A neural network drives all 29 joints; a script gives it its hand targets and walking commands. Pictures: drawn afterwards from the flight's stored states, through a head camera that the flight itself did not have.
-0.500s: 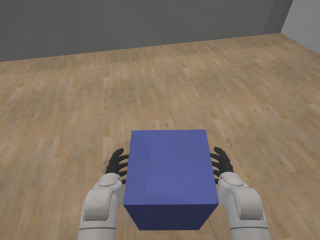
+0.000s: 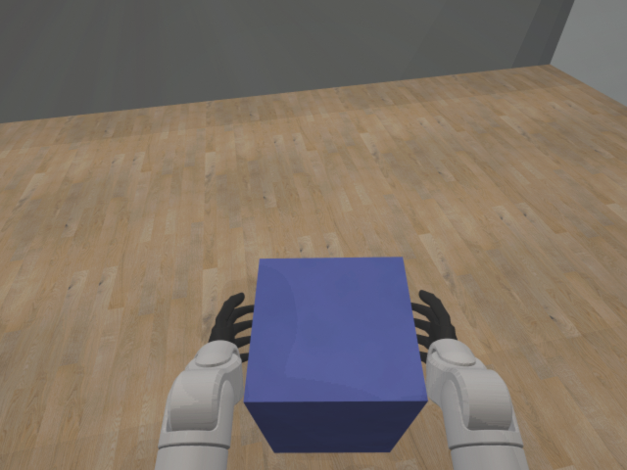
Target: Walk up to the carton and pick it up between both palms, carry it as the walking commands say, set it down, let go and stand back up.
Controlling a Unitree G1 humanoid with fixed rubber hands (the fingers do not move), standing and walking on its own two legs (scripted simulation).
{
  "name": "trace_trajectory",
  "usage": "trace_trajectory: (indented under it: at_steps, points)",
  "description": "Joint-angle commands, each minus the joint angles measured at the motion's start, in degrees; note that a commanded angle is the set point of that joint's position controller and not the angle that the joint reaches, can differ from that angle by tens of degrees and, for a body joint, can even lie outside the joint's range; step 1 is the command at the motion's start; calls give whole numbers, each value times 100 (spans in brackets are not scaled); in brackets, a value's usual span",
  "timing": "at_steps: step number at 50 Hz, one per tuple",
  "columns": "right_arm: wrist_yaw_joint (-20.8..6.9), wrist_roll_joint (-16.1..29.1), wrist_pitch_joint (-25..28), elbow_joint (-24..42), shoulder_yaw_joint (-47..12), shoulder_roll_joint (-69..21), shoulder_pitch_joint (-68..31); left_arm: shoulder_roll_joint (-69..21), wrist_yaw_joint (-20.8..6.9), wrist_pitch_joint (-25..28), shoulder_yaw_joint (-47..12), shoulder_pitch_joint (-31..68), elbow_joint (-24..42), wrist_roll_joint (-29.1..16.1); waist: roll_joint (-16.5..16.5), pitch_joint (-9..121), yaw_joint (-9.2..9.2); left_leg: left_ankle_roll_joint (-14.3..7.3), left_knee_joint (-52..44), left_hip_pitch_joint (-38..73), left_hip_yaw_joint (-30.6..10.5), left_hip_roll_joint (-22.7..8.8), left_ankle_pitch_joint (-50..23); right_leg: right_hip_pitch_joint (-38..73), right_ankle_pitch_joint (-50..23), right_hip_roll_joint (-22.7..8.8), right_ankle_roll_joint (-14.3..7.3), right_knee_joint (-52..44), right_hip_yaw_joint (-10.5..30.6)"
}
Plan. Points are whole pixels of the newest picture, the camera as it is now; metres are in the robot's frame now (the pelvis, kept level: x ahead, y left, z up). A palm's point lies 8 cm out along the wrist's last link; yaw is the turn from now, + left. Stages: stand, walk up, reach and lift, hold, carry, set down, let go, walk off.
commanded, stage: carry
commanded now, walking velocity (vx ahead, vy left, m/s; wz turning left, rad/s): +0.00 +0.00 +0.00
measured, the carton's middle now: (331, 365) +0.29 +0.00 -0.02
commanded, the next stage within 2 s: hold in 0.34 s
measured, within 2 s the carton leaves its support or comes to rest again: neither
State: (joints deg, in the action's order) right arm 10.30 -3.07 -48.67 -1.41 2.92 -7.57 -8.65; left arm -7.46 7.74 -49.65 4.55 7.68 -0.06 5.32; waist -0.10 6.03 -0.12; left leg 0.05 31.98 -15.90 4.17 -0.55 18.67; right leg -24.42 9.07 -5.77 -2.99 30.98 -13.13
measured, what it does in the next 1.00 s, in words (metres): stands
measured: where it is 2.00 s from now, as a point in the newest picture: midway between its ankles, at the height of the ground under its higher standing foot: outside the picture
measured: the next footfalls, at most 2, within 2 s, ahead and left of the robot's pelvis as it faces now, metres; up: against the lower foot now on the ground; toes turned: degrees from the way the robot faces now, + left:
none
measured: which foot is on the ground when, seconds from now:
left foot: down 0.00-1.00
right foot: down 0.00-1.00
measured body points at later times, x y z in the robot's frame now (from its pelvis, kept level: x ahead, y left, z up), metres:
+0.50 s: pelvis +0.00 +0.00 +0.01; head -0.01 -0.01 +0.46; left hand +0.28 +0.14 +0.02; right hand +0.28 -0.14 +0.02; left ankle -0.02 +0.12 -0.73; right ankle +0.08 -0.10 -0.73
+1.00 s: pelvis -0.03 -0.01 +0.00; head -0.08 -0.04 +0.45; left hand +0.27 +0.14 +0.04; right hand +0.27 -0.13 +0.03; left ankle -0.02 +0.12 -0.73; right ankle +0.08 -0.09 -0.73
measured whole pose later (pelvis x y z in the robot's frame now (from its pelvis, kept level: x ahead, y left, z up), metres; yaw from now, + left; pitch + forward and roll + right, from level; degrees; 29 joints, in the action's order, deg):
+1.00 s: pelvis -0.03 -0.01 +0.00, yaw +2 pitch -11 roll +1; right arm 9.5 -7.3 -43.6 -14.6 9.7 -8.5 -14.6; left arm -7.6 3.4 -39.9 9.4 18.5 -22.9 9.6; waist 3.2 -3.6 -0.1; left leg -0.3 30.2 -3.0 0.4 0.2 16.7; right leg -10.2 6.5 -0.4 -2.8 27.1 -5.1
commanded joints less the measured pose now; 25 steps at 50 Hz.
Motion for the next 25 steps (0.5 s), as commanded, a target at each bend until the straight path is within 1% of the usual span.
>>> trace_trajectory:
  at_steps: [1, 2, 3, 4, 5, 6, 7, 8, 9, 10, 11, 12, 13, 14, 15, 16, 17, 18, 19, 20, 21, 22, 23, 24, 25]
  points:
    - [-1074, 867, 157, 1035, -2798, -4712, -2596, -4728, -914, 267, -2811, 2688, 783, -1088, -89, 1773, 28, -194, -405, 51, -452, -692, -1110, 1547, -807, -601, 173, -424, 924]
    - [-1089, 687, 192, 543, -2514, -4490, -2517, -4440, -906, 356, -2533, 2751, 489, -896, -124, 1803, 45, -185, -375, 168, -451, -683, -1063, 1583, -835, -597, 160, -449, 956]
    - [-1098, 959, 142, 1436, -2899, -4733, -2646, -4758, -909, 303, -2995, 2890, 1302, -1160, -62, 1599, 61, -186, -513, 21, -477, -674, -792, 1423, -535, -626, 215, -529, 963]
    - [-1131, 735, 157, 615, -2542, -4625, -2495, -4484, -913, 349, -2690, 2995, 852, -969, -98, 1751, 46, -210, -490, 170, -476, -685, -1020, 1517, -789, -639, 166, -428, 999]
    - [-1133, 640, 278, 455, -2348, -4379, -2644, -4338, -930, 430, -2542, 3033, 558, -899, -48, 1705, 58, -146, -461, 191, -408, -671, -982, 1450, -723, -585, 165, -465, 955]
    - [-1139, 829, 338, 1088, -2603, -4540, -2765, -4593, -945, 483, -2780, 3071, 984, -1100, 6, 1781, 54, -207, -517, 168, -511, -663, -1186, 1487, -893, -613, 172, -378, 953]
    - [-1143, 865, 307, 912, -2614, -4583, -2652, -4548, -929, 425, -2732, 2814, 835, -1007, 251, 1772, 52, -200, -488, 181, -454, -683, -1356, 1521, -1000, -592, 153, -332, 954]
    - [-1142, 641, 335, 448, -2376, -4376, -2630, -4391, -925, 473, -2568, 2996, 488, -895, 79, 1710, 55, -155, -416, 214, -431, -708, -1515, 1528, -1174, -586, 186, -292, 899]
    - [-1144, 750, 343, 732, -2615, -4611, -2710, -4576, -937, 497, -2755, 3073, 795, -1007, -7, 1634, 55, -164, -462, 60, -491, -688, -1082, 1517, -725, -559, 215, -418, 899]
    - [-1144, 697, 328, 604, -2572, -4481, -2449, -4504, -943, 490, -2628, 2670, 502, -900, -52, 1747, 41, -156, -461, 138, -435, -649, -1009, 1476, -709, -590, 160, -446, 1021]
    - [-1158, 626, 398, 563, -2487, -4351, -2543, -4446, -972, 515, -2619, 2710, 365, -846, -106, 1585, 46, -151, -534, -36, -503, -648, -741, 1505, -416, -581, 154, -467, 958]
    - [-1182, 758, 472, 880, -2606, -4424, -3105, -4559, -991, 615, -2518, 3004, 406, -879, -202, 1530, 58, -201, -508, 41, -488, -657, -721, 1375, -270, -597, 188, -531, 1016]
    - [-1179, 904, 368, 1216, -2859, -4785, -2848, -4833, -972, 547, -2953, 3140, 1125, -1144, -77, 1514, 51, -218, -577, -73, -513, -621, -545, 1268, 194, -612, 196, -653, 1107]
    - [-1172, 928, 321, 1141, -2889, -4801, -2787, -4801, -954, 471, -2961, 2984, 1024, -1091, 166, 1515, 33, -252, -677, 37, -548, -668, -687, 1210, 127, -604, 196, -576, 1057]
    - [-1186, 769, 368, 733, -2661, -4720, -2720, -4650, -989, 521, -2807, 3129, 786, -1051, -22, 1663, 39, -269, -608, 21, -538, -731, -770, 1397, -112, -601, 166, -561, 1041]
    - [-1164, 896, 350, 1144, -2847, -4665, -2702, -4731, -962, 458, -2821, 2664, 758, -994, -171, 1594, 50, -213, -567, 95, -508, -715, -979, 1347, -410, -586, 153, -505, 981]
    - [-1172, 847, 301, 1064, -2800, -4776, -2719, -4790, -966, 465, -2940, 3122, 1064, -1118, -24, 1653, 55, -259, -608, 26, -527, -702, -850, 1391, -323, -622, 162, -508, 1042]
    - [-1189, 220, 346, -705, -1958, -4133, -1364, -3868, -1107, 658, -2317, 2246, -770, -489, 343, 87, 274, -408, -798, 80, -1273, 303, -1351, 2798, -1063, 638, 65, -512, 1607]
    - [-1250, 205, 526, -411, -1916, -4097, -1420, -4010, -1132, 834, -2523, 2406, -343, -478, 312, 312, 328, -285, -838, 448, -1351, 191, -2180, 2804, -1457, 722, 83, -382, 1597]
    - [-1317, 316, 644, -6, -2178, -4230, -1555, -4227, -1219, 946, -2651, 2123, -95, -591, 112, 580, 328, -308, -822, 639, -1404, 157, -2769, 2976, -1933, 756, 105, -365, 1621]
    - [-1332, 414, 750, 141, -2241, -4325, -1657, -4331, -1291, 1045, -2948, 2387, 132, -669, 552, 551, 355, -261, -842, 420, -1279, 217, -2684, 3088, -1966, 733, 95, -457, 1642]
    - [-1323, 496, 848, 417, -2411, -4418, -1966, -4430, -1301, 1180, -3048, 2404, 105, -815, 147, 727, 387, -277, -860, 653, -1333, 244, -2830, 3125, -2107, 759, 125, -530, 1700]
    - [-1398, 785, 987, 1235, -2689, -4625, -2477, -4832, -1432, 1278, -3448, 2830, 524, -1001, 365, 1170, 408, -233, -786, 790, -1450, 197, -3251, 3223, -2351, 757, 118, -404, 1752]
    - [-1403, 729, 937, 949, -2735, -4837, -2216, -4880, -1482, 1317, -3549, 2872, 403, -984, 278, 1131, 523, -291, -830, 679, -1381, 207, -3045, 3283, -2485, 701, 172, -501, 1772]
    - [-1430, 942, 1039, 1547, -3039, -4966, -2780, -4937, -1559, 1386, -3501, 3017, 598, -1075, -124, 1506, 421, -308, -830, 549, -1464, 217, -3105, 3640, -2766, 727, 217, -423, 1786]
